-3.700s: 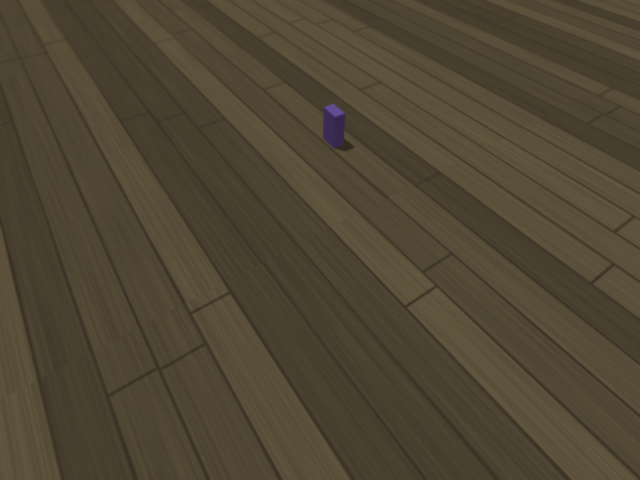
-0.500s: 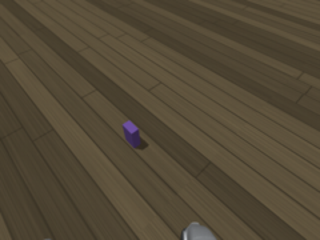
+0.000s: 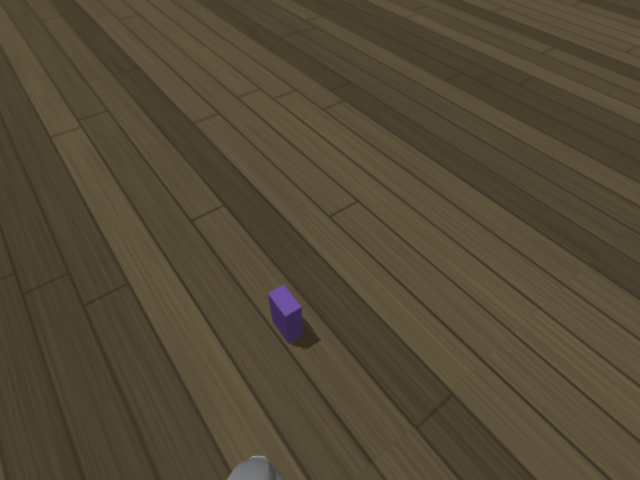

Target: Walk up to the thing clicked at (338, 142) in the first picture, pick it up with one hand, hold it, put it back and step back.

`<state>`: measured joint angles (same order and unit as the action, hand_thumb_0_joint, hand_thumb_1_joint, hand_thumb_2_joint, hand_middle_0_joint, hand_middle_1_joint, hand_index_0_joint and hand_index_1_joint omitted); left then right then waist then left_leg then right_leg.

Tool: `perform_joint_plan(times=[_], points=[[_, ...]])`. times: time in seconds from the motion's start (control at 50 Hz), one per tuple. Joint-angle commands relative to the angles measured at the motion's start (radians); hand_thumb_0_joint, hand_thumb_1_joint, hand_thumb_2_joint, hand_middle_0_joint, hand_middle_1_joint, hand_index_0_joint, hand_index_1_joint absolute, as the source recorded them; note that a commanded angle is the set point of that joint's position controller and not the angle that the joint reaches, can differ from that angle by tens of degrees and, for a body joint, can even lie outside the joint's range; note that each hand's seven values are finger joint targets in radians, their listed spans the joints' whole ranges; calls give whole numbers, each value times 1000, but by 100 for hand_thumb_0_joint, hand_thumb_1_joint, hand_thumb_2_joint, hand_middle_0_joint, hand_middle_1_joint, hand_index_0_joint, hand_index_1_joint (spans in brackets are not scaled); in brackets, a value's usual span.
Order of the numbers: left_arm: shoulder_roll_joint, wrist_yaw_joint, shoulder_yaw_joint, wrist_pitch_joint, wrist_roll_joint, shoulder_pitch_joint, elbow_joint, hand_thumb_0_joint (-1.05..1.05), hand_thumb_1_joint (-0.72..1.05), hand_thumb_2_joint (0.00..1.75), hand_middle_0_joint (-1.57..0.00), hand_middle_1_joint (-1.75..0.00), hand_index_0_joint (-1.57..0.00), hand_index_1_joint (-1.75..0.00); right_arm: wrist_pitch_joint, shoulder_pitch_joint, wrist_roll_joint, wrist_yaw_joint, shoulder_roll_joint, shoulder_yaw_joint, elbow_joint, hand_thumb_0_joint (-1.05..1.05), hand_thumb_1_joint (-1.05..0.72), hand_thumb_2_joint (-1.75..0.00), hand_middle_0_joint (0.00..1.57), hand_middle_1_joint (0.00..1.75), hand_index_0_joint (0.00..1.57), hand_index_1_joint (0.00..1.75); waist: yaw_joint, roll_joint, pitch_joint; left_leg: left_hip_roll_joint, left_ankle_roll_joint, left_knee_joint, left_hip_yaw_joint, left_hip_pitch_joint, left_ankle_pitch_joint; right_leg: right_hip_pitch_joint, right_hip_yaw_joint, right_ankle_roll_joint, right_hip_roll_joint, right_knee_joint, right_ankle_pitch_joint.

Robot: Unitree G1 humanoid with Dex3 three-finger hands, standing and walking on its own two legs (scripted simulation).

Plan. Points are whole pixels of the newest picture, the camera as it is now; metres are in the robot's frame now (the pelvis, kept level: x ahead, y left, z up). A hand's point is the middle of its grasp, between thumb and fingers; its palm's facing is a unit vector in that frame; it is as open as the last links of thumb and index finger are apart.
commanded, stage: walk up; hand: left
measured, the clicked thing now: (286, 314) +0.71 +0.14 -0.68
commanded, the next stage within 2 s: none
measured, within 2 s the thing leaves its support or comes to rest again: neither
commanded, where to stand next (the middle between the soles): +0.30 +0.01 m, yaw -3 degrees
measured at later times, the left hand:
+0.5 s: hand (131, 406) +0.24 +0.30 -0.14, palm faces -0.10 -0.92 -0.38, open 7.4 cm
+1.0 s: hand (162, 358) +0.33 +0.29 -0.17, palm faces -0.02 -0.94 -0.34, open 7.4 cm
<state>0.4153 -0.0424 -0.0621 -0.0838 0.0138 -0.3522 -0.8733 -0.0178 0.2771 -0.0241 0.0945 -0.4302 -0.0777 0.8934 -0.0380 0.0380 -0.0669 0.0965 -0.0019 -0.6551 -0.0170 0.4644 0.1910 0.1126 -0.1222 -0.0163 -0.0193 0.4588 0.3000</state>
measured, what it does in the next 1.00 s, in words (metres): walks ahead: left foot, then right foot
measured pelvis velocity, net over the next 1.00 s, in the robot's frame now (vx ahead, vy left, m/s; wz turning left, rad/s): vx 0.24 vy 0.03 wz -0.03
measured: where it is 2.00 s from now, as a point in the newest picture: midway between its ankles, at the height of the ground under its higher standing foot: (316, 468)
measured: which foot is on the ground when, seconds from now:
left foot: up 0.00-0.04, down 0.06-0.56, up 0.58-0.92, down 0.94-1.00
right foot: down 0.00-0.10, up 0.12-0.52, down 0.54-1.00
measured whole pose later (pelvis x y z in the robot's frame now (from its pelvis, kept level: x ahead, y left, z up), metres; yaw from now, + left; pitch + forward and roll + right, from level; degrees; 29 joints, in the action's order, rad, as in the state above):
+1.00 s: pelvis +0.24 +0.03 -0.02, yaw -2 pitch -4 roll +0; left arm 0.39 0.00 -0.02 0.01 -0.02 -0.18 -0.91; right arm -0.02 0.21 -0.02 0.01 -0.37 -0.03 0.95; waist -0.02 -0.04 -0.12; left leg 0.01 0.01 -0.66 0.02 0.37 0.23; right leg 0.33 -0.04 -0.02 -0.04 0.74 0.39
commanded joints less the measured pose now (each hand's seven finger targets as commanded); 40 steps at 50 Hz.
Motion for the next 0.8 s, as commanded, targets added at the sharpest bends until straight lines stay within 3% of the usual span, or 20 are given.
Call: perform_joint_plan(times=[0.0, 0.02, 0.04, 0.06, 0.08, 0.1, 0.12, 0.16, 0.2, 0.32, 0.42, 0.48, 0.5, 0.52, 0.54, 0.56, 0.58, 0.64, 0.74, 0.78], points=[[289, 16, -72, -25, -3, 58, 85, 0, 90, 90, -20, -30, -20, -30, -49, -8, -1, -11, -168, -49, -80, 0, -90, -90, 20, 30, 20, 30, 47, -126, 8, -12, 28, 90, 61, -204, -13, 180, 193, -163, -257, -121, 86], [267, 17, -60, -19, 1, 61, 86, 0, 90, 90, -20, -30, -20, -30, -54, 49, -3, -20, -187, -57, -60, 0, -90, -90, 20, 30, 20, 30, 83, -76, 29, -40, 34, 101, 70, -303, 35, 227, 167, -144, -227, -22, 45], [220, 16, -44, -15, 4, 26, 84, 0, 90, 90, -20, -30, -20, -30, -62, 142, -3, -32, -221, -71, -28, 0, -90, -90, 20, 30, 20, 30, 123, 42, 98, -56, 52, 152, 48, -457, 105, 263, 103, -116, -163, 204, -105], [139, 15, -17, -12, -5, -23, 84, 0, 90, 90, -20, -30, -20, -30, -69, 228, -15, -50, -283, -90, -23, 0, -90, -90, 20, 30, 20, 30, 149, 265, 149, 112, 103, 294, -221, -542, 296, 369, 25, -57, -63, 521, -47], [121, 18, -12, -3, -14, -60, 75, 0, 90, 90, -20, -30, -20, -30, -75, 182, -5, -57, -333, -91, -61, 0, -90, -90, 20, 30, 20, 30, 110, 288, 96, 281, 166, 421, -593, -556, 340, 575, 79, -21, 75, 637, 203], [229, 33, -37, 8, -6, -18, 56, 0, 90, 90, -20, -30, -20, -30, -70, 158, 21, -54, -340, -96, -65, 0, -90, -90, 20, 30, 20, 30, 121, 196, 60, 332, 245, 411, -633, -484, 331, 570, 158, -41, -2, 705, 243], [245, 37, -31, 9, -6, 9, 55, 0, 90, 90, -20, -30, -20, -30, -65, 132, 25, -59, -316, -89, -67, 0, -90, -90, 20, 30, 20, 30, 102, 132, 9, 305, 237, 406, -551, -386, 246, 551, 201, -42, -29, 718, 198], [229, 25, -33, 8, -22, -28, 21, 0, 90, 90, -20, -30, -20, -30, -72, 45, 23, -66, -238, -53, -95, 0, -90, -90, 20, 30, 20, 30, 56, 77, -23, 184, 170, 387, -261, -308, 49, 469, 239, -37, -59, 632, 79], [210, 14, -32, 20, -26, -68, -3, 0, 90, 90, -20, -30, -20, -30, -83, 41, 27, -67, -224, -49, -95, 0, -90, -90, 20, 30, 20, 30, 41, 106, -1, 138, 149, 386, -148, -287, -32, 413, 201, -18, -62, 582, -3], [180, -2, -31, 18, -9, 60, 45, 0, 90, 90, -20, -30, -20, -30, -80, 71, 17, -70, -239, -57, -114, 0, -90, -90, 20, 30, 20, 30, 79, 124, -17, 170, 235, 402, -94, -354, -93, 455, 138, 25, -86, 368, -43], [148, -3, -27, 3, -4, 101, 50, 0, 90, 90, -20, -30, -20, -30, -63, 58, 15, -65, -225, -50, -130, 0, -90, -90, 20, 30, 20, 30, 74, 103, -20, 131, 210, 300, -18, -305, -292, 315, 58, 6, -46, 190, -120], [152, 15, -37, -7, -2, 0, 8, 0, 90, 90, -20, -30, -20, -30, -47, 26, 28, -73, -193, -34, -144, 0, -90, -90, 20, 30, 20, 30, 7, 10, 54, 100, 154, 105, 8, -228, -284, 57, 58, -16, -2, 44, -221], [195, 25, -51, -15, 2, -54, -8, 0, 90, 90, -20, -30, -20, -30, -47, 51, 34, -74, -144, -14, -145, 0, -90, -90, 20, 30, 20, 30, -22, -93, 117, 42, 121, -53, 54, -193, -229, -69, 92, -37, -20, 2, -220], [265, 35, -75, -20, 9, -101, -1, 0, 90, 90, -20, -30, -20, -30, -49, 105, 38, -75, -94, 8, -154, 0, -90, -90, 20, 30, 20, 30, -30, -280, 198, -28, 83, -263, 90, -90, 4, -181, 337, -79, -194, -58, -201], [304, 38, -79, -21, 2, -87, 33, 0, 90, 90, -20, -30, -20, -30, -39, 154, 31, -74, -85, 17, -145, 0, -90, -90, 20, 30, 20, 30, -12, -314, 190, -123, 53, -373, 47, 56, 355, -220, 648, -150, -374, -131, -102], [324, 36, -81, -11, -8, -46, 36, 0, 90, 90, -20, -30, -20, -30, -25, 124, 25, -87, -198, -17, -121, 0, -90, -90, 20, 30, 20, 30, -25, -234, 149, -97, 55, -457, 17, 93, 406, -169, 721, -252, -414, -146, -14], [303, 38, -77, -6, -15, -32, 42, 0, 90, 90, -20, -30, -20, -30, -23, 91, 17, -93, -213, -24, -109, 0, -90, -90, 20, 30, 20, 30, -23, -209, 100, -64, 51, -477, -17, 120, 400, -110, 680, -270, -397, -151, -22], [239, 45, -51, -4, -18, 29, 57, 0, 90, 90, -20, -30, -20, -30, -17, 102, 31, -83, -175, -14, -65, 0, -90, -90, 20, 30, 20, 30, 20, -183, 36, -37, 35, -415, -43, 83, 256, 3, 390, -181, -261, -145, -172], [190, 51, -27, 2, -2, 91, 74, 0, 90, 90, -20, -30, -20, -30, -12, 87, 22, -86, -117, 4, -31, 0, -90, -90, 20, 30, 20, 30, 42, -206, 40, -52, -8, -200, 9, -54, 155, 124, 187, -183, -191, -79, -529], [187, 55, -26, 9, -1, 95, 64, 0, 90, 90, -20, -30, -20, -30, -16, 46, 24, -91, -109, 7, -17, 0, -90, -90, 20, 30, 20, 30, 21, -220, 54, -53, -19, -104, 30, -110, 92, 139, 167, -178, -194, -27, -634]])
